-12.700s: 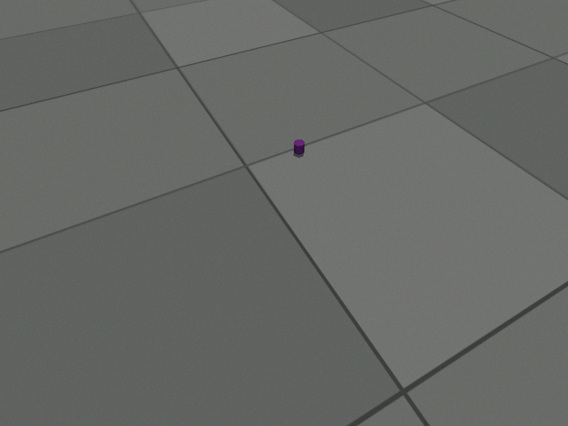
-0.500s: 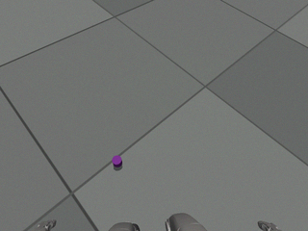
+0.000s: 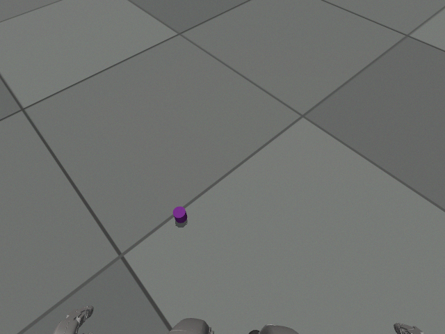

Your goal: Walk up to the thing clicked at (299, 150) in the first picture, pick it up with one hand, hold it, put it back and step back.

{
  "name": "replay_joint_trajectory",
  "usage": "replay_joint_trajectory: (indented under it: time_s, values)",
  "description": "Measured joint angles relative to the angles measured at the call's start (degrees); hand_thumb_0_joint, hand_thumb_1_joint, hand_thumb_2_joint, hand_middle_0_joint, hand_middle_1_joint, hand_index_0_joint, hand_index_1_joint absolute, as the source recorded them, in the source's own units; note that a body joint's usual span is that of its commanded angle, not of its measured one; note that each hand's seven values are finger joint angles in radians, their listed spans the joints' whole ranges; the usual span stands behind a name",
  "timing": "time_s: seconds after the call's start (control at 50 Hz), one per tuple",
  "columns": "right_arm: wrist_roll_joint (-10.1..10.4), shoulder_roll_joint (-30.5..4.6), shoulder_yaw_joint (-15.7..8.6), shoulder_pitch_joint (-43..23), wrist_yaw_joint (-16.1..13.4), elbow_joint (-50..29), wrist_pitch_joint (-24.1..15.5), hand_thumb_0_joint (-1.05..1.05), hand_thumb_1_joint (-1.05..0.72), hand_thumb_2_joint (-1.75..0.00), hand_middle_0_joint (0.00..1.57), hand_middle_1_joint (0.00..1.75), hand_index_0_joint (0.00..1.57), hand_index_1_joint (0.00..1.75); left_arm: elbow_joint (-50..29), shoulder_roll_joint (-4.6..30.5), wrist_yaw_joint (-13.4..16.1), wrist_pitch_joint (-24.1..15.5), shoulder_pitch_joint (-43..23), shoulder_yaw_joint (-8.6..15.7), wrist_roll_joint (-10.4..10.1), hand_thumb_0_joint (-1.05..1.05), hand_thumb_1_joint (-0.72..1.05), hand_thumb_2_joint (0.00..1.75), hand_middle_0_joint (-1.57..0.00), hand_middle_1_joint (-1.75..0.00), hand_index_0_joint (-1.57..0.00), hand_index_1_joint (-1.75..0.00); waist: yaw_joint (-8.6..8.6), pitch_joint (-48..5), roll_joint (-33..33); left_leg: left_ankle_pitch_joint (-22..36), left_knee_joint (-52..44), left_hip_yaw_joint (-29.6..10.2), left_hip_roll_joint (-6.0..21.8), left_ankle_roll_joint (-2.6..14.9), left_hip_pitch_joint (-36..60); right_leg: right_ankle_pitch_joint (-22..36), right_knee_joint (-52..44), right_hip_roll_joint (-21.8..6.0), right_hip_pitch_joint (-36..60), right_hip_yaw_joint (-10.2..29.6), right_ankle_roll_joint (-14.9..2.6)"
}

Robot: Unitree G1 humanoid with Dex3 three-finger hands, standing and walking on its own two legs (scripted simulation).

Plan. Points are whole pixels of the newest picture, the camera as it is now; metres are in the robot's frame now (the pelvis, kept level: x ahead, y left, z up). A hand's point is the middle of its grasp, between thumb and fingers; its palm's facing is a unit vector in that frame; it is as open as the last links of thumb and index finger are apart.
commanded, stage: walk up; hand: left
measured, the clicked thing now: (180, 214) +0.65 +0.26 -0.74
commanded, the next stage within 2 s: stand in 1.62 s
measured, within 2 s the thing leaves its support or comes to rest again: neither
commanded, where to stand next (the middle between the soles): +0.28 +0.00 m, yaw +3 degrees
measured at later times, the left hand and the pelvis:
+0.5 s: hand out of the picture -0.05 +0.23 -0.14, palm faces +0.05 -0.92 -0.39, open 7.4 cm; pelvis -0.09 -0.04 +0.00, yaw +1 degrees
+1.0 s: hand out of the picture +0.00 +0.27 -0.15, palm faces -0.01 -0.92 -0.40, open 7.4 cm; pelvis -0.06 -0.01 +0.00, yaw +0 degrees
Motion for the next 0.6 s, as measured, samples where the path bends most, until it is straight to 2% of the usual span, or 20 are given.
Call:
replay_joint_trajectory:
  time_s: [0.06, 0.1, 0.14, 0.18, 0.2, 0.22, 0.26, 0.32, 0.38, 0.42, 0.44, 0.48, 0.52, 0.6]
  values:
    - [-0.52, 0.38, 0.07, 1.43, 0.10, 0.75, -0.36, 0.00, -0.90, -0.90, 0.20, 0.30, 0.20, 0.30, -1.82, 0.02, -0.06, -0.65, -1.68, -0.23, -0.05, 0.00, 0.90, 0.90, -0.21, -0.30, -0.21, -0.30, -0.70, 0.80, -0.48, 1.03, -12.72, 2.34, 2.25, 0.33, 5.60, 0.33, 1.90, -0.31, -2.15, -2.49, -0.13]
    - [-0.92, 1.09, 0.05, 1.98, 0.36, 1.50, -0.79, 0.00, -0.90, -0.90, 0.20, 0.30, 0.20, 0.30, -2.20, 0.43, -0.32, -0.68, -2.19, -0.45, -0.43, 0.00, 0.90, 0.90, -0.21, -0.30, -0.21, -0.30, -1.04, 1.24, -1.55, 6.26, -22.11, 3.47, 2.55, 1.65, 9.54, -0.23, 4.56, -0.93, -3.51, -3.52, 0.03]
    - [-1.65, 3.21, 0.22, 1.96, 0.70, 2.48, -0.93, 0.00, -0.90, -0.90, 0.20, 0.30, 0.20, 0.30, -0.99, 1.32, -0.43, -0.17, -1.74, -0.30, -0.91, 0.00, 0.90, 0.90, -0.21, -0.30, -0.21, -0.30, -0.24, 1.69, -5.45, 8.88, -24.52, 5.31, 0.60, 2.82, 11.47, -2.24, 6.75, -2.32, -3.78, -1.10, 0.75]
    - [-2.31, 3.58, 0.66, 3.39, 1.35, 2.37, -1.20, 0.00, -0.90, -0.90, 0.20, 0.30, 0.20, 0.30, 1.25, 0.72, -0.57, 0.54, -0.23, -0.40, -1.19, 0.00, 0.90, 0.90, -0.20, -0.30, -0.20, -0.30, -1.42, -0.70, -4.72, 9.21, -24.21, 4.32, 1.56, 3.41, 10.72, -10.93, 11.95, -0.25, -4.96, 0.80, 2.13]
    - [-2.50, 3.60, 0.72, 3.85, 1.42, 2.46, -1.41, 0.00, -0.90, -0.90, 0.20, 0.30, 0.20, 0.30, 2.26, 0.49, -0.77, 0.81, 0.26, -0.45, -1.25, 0.00, 0.90, 0.90, -0.20, -0.30, -0.20, -0.30, -2.09, -1.42, -3.83, 9.53, -24.32, 3.36, 2.33, 3.53, 10.60, -12.93, 15.70, 0.78, -5.18, 1.87, 2.50]
    - [-2.64, 3.66, 0.81, 4.06, 1.40, 2.64, -1.59, 0.00, -0.90, -0.90, 0.20, 0.30, 0.20, 0.30, 3.01, 0.46, -1.01, 0.84, 0.74, -0.37, -1.47, 0.00, 0.90, 0.90, -0.21, -0.30, -0.20, -0.30, -2.23, -1.89, -3.26, 10.10, -24.90, 2.82, 3.03, 3.42, 10.77, -13.34, 18.69, 1.52, -5.02, 3.33, 2.75]
    - [-2.67, 3.84, 1.09, 3.85, 1.39, 2.75, -1.96, 0.01, -0.90, -0.90, 0.20, 0.30, 0.20, 0.30, 3.85, 0.84, -1.24, 0.32, 1.92, -0.13, -1.99, 0.00, 0.90, 0.90, -0.21, -0.30, -0.21, -0.30, -1.42, -2.77, -2.91, 11.36, -26.30, 3.00, 4.14, 2.80, 10.80, -12.72, 21.56, 1.94, -4.27, 6.22, 2.85]
    - [-2.43, 4.00, 1.11, 2.27, 1.91, 1.97, -2.57, 0.01, -0.90, -0.90, 0.20, 0.30, 0.20, 0.30, 5.50, 1.95, -1.40, -0.61, 3.27, 0.08, -2.28, 0.00, 0.90, 0.90, -0.21, -0.30, -0.20, -0.30, -0.56, -3.18, -2.89, 12.44, -26.98, 3.72, 5.08, 1.86, 10.09, -12.14, 15.98, 0.01, -0.34, 7.21, 3.30]
    - [-2.45, 3.45, 0.96, 0.21, 2.68, 0.25, -2.49, 0.00, -0.90, -0.90, 0.20, 0.30, 0.20, 0.30, 7.75, 2.75, -1.09, -1.90, 4.19, -0.11, -2.34, 0.00, 0.90, 0.90, -0.21, -0.30, -0.20, -0.30, -0.31, -3.08, -2.29, 11.95, -24.88, 4.71, 5.84, 1.20, 8.36, -11.77, 5.47, -1.70, 4.84, 5.48, 3.49]
    - [-2.09, 2.24, 0.57, -1.25, 2.99, -0.25, -1.84, 0.00, -0.90, -0.90, 0.20, 0.30, 0.20, 0.30, 9.71, 1.92, -0.38, -3.28, 4.22, -0.23, -2.24, 0.00, 0.90, 0.90, -0.20, -0.30, -0.20, -0.30, -0.47, -2.35, 0.58, 10.61, -21.53, 4.18, 7.67, 0.70, 6.99, -4.38, -0.92, -0.37, 7.71, 3.98, 4.04]
    - [-1.70, 1.60, 0.28, -1.61, 2.96, -0.20, -1.34, 0.00, -0.90, -0.90, 0.20, 0.30, 0.20, 0.30, 10.40, 1.18, -0.11, -3.97, 4.28, -0.51, -1.99, 0.00, 0.90, 0.90, -0.20, -0.30, -0.20, -0.30, -0.93, -2.11, 2.62, 10.19, -19.78, 2.86, 8.54, 1.43, 6.27, -3.41, -1.58, 0.67, 8.33, 2.99, 4.22]
    - [-1.29, 1.16, -0.02, -1.37, 2.92, 0.24, -0.47, 0.00, -0.90, -0.90, 0.20, 0.30, 0.20, 0.30, 10.85, 0.52, -0.02, -5.03, 5.18, -1.12, -1.56, 0.00, 0.90, 0.90, -0.20, -0.30, -0.20, -0.30, -0.45, -3.27, 3.68, 4.07, -15.22, 1.44, 7.24, 1.80, 4.18, -3.68, -1.06, 0.58, 7.83, 2.82, 3.98]
    - [-1.11, 0.82, -0.15, -1.01, 3.29, 0.96, -0.09, 0.00, -0.90, -0.90, 0.20, 0.30, 0.20, 0.30, 10.95, 0.23, -0.11, -5.55, 6.07, -1.41, -1.42, 0.00, 0.90, 0.90, -0.21, -0.30, -0.20, -0.30, 0.53, -4.16, 3.36, 0.80, -11.26, 1.53, 5.41, 1.77, 2.79, -3.88, -0.78, -0.56, 7.47, 3.77, 3.55]
    - [-1.17, -0.12, -0.68, -0.06, 4.10, 2.11, -0.11, 0.00, -0.90, -0.90, 0.20, 0.30, 0.20, 0.30, 11.11, 0.03, 0.05, -6.47, 6.63, -1.65, -1.46, 0.00, 0.90, 0.90, -0.21, -0.30, -0.21, -0.30, 0.42, -4.88, 4.13, 3.18, -11.64, 1.43, 5.58, 1.37, 1.45, -3.04, -2.27, -1.79, 7.80, 3.26, 4.19]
